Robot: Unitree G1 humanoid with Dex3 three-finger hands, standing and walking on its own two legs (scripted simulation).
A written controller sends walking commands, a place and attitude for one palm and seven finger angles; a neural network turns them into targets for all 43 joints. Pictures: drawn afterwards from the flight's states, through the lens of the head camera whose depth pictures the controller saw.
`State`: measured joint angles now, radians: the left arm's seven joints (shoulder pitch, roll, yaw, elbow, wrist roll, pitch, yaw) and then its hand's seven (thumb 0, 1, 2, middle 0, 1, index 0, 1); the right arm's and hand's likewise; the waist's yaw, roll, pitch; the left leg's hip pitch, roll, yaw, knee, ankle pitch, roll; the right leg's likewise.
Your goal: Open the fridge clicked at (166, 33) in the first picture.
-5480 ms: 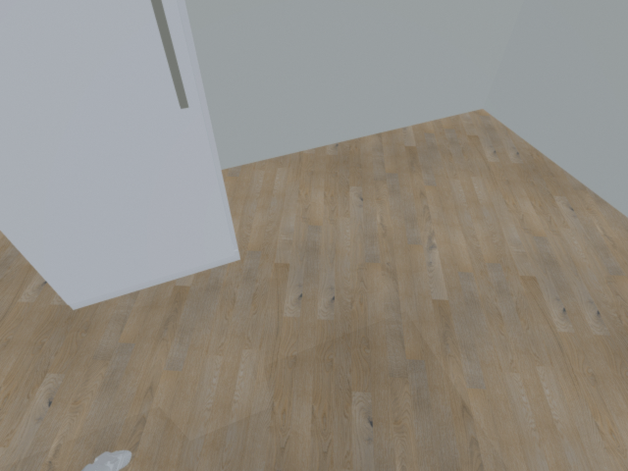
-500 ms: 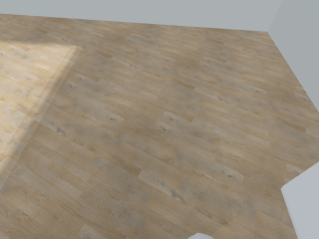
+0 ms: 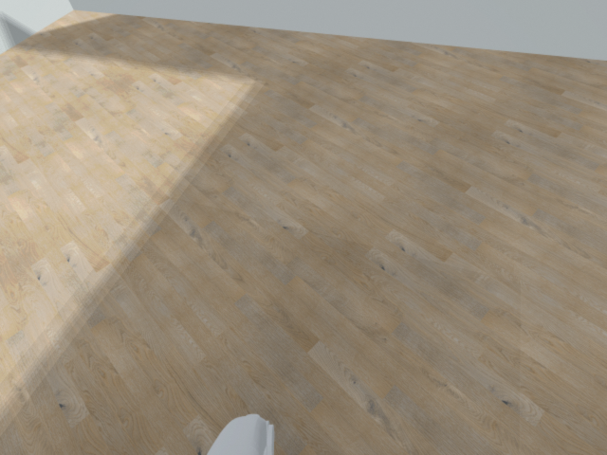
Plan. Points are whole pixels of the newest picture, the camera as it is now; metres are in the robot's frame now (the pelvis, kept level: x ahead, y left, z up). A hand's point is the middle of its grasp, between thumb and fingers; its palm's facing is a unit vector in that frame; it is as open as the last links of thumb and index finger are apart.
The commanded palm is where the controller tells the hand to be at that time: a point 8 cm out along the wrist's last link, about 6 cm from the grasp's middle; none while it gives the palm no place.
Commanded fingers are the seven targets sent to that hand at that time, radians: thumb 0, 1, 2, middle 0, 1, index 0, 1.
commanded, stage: walk to a spot facing it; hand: right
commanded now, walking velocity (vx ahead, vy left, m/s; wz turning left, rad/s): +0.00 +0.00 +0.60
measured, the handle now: out of the picture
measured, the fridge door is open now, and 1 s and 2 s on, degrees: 0 0 0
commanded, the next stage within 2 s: turn to face it in 0.16 s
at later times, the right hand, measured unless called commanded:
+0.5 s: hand (400, 383) +0.25 -0.13 -0.17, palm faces -0.20 +0.96 -0.20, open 7.4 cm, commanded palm none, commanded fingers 0.00 -0.90 -0.90 0.20 0.30 0.20 0.30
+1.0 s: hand (456, 430) +0.19 -0.20 -0.16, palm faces +0.13 +0.95 -0.28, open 7.4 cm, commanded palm none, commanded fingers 0.00 -0.90 -0.90 0.20 0.30 0.20 0.30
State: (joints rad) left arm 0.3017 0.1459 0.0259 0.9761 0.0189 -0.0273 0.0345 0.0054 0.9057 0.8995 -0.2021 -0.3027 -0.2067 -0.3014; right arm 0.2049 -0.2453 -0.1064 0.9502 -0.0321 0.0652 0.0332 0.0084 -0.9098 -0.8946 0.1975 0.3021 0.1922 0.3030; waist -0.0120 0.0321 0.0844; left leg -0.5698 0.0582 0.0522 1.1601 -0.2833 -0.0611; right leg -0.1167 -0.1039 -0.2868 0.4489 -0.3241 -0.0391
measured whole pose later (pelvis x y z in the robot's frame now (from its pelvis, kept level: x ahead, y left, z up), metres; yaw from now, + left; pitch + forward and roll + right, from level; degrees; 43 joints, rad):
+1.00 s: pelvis +0.11 +0.02 -0.01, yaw -6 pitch +2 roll +2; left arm 0.22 0.23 0.08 0.93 0.03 0.05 0.00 0.01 0.90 0.90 -0.20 -0.30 -0.21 -0.30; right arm 0.16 -0.22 -0.08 0.91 -0.01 0.04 -0.02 0.01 -0.91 -0.89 0.20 0.30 0.19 0.30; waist 0.04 -0.05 0.07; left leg -0.33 0.03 0.02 0.72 -0.42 -0.06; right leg -0.38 0.03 0.08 0.51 -0.16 -0.02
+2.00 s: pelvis +0.12 +0.04 -0.01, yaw -43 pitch +0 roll -1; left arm 0.24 0.26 0.10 0.94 0.02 0.07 -0.01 0.01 0.90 0.90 -0.20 -0.30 -0.21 -0.30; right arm 0.13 -0.18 -0.02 0.83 -0.02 0.01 -0.02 0.01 -0.90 -0.89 0.20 0.30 0.20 0.30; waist 0.05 -0.06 0.07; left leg -0.26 0.05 0.09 0.58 -0.31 0.02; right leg -0.43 0.07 0.09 0.96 -0.47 0.03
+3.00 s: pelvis +0.11 +0.03 -0.01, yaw -78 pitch +1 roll +0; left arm 0.28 0.24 0.09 0.94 0.02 0.06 -0.01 0.01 0.90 0.90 -0.20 -0.30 -0.21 -0.30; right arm 0.11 -0.20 -0.03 0.82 -0.01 0.02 -0.03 0.01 -0.90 -0.89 0.20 0.30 0.20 0.30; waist 0.05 -0.06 0.05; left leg -0.25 0.01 0.01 0.53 -0.30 -0.02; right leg -0.39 0.12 0.17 0.66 -0.33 0.00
